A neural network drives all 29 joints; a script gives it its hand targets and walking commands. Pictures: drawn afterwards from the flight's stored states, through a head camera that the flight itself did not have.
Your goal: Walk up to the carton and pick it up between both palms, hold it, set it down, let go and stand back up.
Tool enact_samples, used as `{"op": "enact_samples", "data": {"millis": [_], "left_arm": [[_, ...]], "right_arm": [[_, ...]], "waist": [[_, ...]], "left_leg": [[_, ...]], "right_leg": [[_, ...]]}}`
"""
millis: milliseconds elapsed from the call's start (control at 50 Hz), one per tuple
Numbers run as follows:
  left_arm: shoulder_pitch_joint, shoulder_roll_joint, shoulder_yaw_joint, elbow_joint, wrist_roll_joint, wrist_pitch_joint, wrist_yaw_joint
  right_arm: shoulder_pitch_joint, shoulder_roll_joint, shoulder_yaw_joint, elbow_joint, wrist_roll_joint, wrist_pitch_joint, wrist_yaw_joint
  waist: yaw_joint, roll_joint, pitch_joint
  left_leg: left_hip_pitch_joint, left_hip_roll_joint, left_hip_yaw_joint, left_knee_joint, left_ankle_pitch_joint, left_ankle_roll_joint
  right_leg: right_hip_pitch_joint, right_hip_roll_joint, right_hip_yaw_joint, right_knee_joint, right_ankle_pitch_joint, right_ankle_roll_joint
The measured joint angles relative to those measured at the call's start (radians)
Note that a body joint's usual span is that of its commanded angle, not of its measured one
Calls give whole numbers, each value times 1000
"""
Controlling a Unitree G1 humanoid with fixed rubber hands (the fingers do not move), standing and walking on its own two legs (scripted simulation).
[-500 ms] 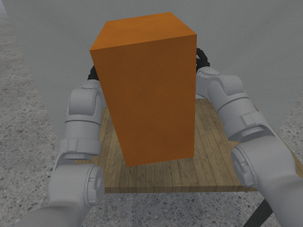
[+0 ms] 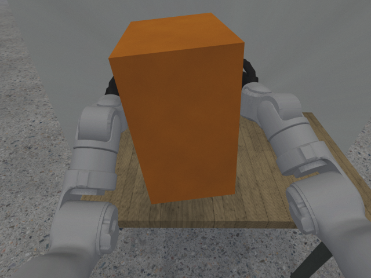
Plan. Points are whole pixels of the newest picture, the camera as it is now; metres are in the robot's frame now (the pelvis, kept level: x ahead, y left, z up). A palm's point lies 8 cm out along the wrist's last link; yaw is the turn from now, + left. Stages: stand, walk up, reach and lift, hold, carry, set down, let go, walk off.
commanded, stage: hold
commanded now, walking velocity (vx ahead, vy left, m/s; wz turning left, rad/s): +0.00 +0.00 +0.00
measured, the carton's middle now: (181, 106) +0.40 +0.02 +0.22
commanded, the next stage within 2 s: none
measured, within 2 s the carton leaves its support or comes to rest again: neither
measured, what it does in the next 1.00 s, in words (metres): stands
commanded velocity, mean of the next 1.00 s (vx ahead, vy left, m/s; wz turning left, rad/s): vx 0.00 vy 0.00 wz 0.00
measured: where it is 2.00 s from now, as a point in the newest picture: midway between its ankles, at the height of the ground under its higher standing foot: outside the picture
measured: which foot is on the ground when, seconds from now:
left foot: down 0.00-1.00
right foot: down 0.00-1.00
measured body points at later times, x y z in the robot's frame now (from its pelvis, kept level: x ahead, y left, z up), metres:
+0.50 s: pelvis +0.00 +0.01 +0.00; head -0.03 +0.02 +0.45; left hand +0.39 +0.16 +0.25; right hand +0.39 -0.11 +0.24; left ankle +0.03 +0.14 -0.74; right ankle +0.00 -0.14 -0.74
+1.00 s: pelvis -0.01 +0.00 +0.00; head -0.09 +0.02 +0.44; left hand +0.38 +0.16 +0.29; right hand +0.38 -0.11 +0.31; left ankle +0.03 +0.14 -0.74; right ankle +0.00 -0.14 -0.74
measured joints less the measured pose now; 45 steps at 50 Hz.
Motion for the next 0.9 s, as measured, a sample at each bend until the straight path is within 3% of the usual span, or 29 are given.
{"op": "enact_samples", "data": {"millis": [280, 560, 700, 900], "left_arm": [[43, 49, -40, -208, -29, 109, 15], [46, 13, 34, -343, 73, 210, -44], [-17, -22, 96, -246, 129, 192, -81], [-147, -24, 158, 63, 147, 81, -102]], "right_arm": [[67, -24, 41, -208, 28, 64, -46], [90, -2, 30, -323, -35, 113, -42], [17, 26, -32, -220, -77, 119, -11], [-159, 38, -100, 100, -116, 63, 38]], "waist": [[-17, -3, 38], [-46, 25, 60], [-41, 30, 40], [-18, 22, 2]], "left_leg": [[-12, -9, 10, -19, 12, 5], [24, -25, 1, -55, 36, 11], [65, -31, 2, -65, 40, 14], [88, -31, 9, -68, 42, 13]], "right_leg": [[-22, -10, 9, -4, 5, 4], [17, -25, -2, -32, 21, 11], [51, -31, -2, -26, 16, 12], [54, -32, 6, 6, 1, 9]]}}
